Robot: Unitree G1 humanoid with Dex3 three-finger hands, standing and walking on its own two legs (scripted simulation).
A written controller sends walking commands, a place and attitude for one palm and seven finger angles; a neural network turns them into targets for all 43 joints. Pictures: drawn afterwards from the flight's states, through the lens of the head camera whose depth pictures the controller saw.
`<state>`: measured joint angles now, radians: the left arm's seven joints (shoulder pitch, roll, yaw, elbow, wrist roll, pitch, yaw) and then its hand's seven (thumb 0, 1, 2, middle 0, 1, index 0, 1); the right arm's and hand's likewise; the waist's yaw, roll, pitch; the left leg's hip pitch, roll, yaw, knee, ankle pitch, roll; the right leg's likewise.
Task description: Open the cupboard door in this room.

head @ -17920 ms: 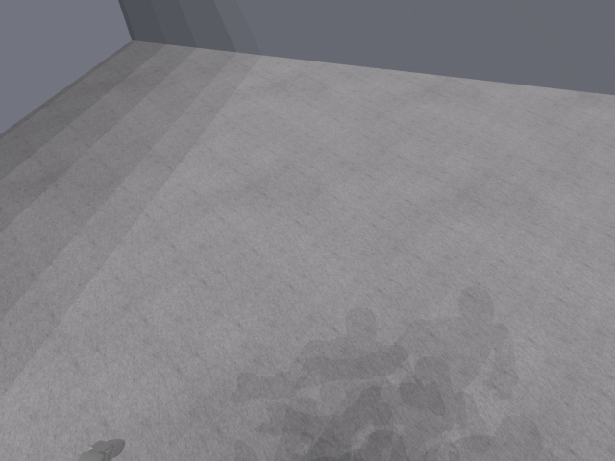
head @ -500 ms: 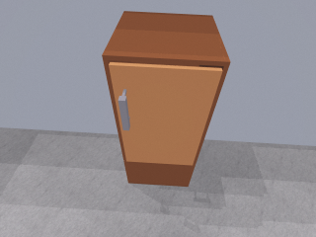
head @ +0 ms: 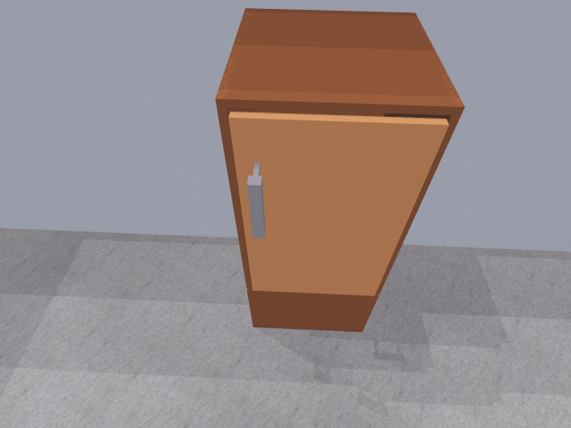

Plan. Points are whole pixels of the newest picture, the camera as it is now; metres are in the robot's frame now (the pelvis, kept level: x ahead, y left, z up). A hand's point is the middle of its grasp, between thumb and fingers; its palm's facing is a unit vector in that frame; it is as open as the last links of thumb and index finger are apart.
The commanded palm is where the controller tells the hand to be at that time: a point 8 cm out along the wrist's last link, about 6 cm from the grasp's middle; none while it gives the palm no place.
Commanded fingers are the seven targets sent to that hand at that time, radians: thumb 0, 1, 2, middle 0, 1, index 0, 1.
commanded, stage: come to a stop and stand still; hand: left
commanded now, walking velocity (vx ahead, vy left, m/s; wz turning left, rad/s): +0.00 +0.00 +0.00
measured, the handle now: (258, 201) +0.52 +0.09 -0.02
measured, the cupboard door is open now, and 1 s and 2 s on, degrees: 0 0 0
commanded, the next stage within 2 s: look again from close up in 0.30 s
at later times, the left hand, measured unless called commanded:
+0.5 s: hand out of the picture +0.03 +0.16 -0.18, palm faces +0.02 -0.98 -0.19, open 7.3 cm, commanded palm none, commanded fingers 0.00 0.90 0.90 -0.20 -0.30 -0.20 -0.30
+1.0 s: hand out of the picture +0.03 +0.13 -0.17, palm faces +0.02 -0.98 -0.19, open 7.3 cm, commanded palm none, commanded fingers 0.00 0.90 0.90 -0.20 -0.30 -0.20 -0.30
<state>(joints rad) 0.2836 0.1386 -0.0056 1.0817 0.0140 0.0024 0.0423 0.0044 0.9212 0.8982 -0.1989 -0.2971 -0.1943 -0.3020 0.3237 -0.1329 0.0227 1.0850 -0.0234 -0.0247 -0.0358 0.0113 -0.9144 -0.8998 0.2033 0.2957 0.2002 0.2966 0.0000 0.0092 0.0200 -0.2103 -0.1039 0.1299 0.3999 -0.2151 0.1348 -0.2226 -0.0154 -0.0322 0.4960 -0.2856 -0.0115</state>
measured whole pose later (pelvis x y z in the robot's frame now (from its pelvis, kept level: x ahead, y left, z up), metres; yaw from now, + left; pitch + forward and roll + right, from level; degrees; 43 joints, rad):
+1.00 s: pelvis +0.03 -0.04 +0.00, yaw +0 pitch +0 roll +1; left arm 0.27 0.15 -0.02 1.12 0.01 -0.02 0.04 0.00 0.92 0.90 -0.20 -0.30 -0.19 -0.30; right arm 0.26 -0.15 0.03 1.16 -0.01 -0.03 -0.04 0.00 -0.91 -0.90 0.20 0.30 0.20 0.30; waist 0.01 -0.01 0.04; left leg -0.14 -0.06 0.11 0.39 -0.26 0.07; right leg -0.13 0.03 -0.04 0.44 -0.31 -0.05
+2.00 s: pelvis +0.00 -0.10 -0.01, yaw +2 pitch +1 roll +0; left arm 0.39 0.17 -0.01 1.01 0.03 -0.01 0.04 0.00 0.90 0.90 -0.21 -0.30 -0.20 -0.30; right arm 0.20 -0.23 -0.03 0.90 -0.03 0.01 -0.01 0.01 -0.91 -0.90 0.20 0.30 0.20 0.30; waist 0.02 0.06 0.00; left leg -0.27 0.01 -0.04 0.57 -0.26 0.00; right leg -0.24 0.01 -0.07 0.57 -0.34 -0.05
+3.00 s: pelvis -0.05 -0.03 +0.00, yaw +0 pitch -3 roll +0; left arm 0.38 0.14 -0.01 1.09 0.02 0.00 0.05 0.00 0.91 0.90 -0.20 -0.30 -0.19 -0.30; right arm 0.29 -0.16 -0.01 1.08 -0.01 0.01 -0.02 0.01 -0.92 -0.90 0.20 0.30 0.20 0.30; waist 0.01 0.00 0.02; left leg -0.22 -0.05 0.03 0.44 -0.18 0.06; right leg -0.20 -0.06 -0.01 0.44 -0.19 0.05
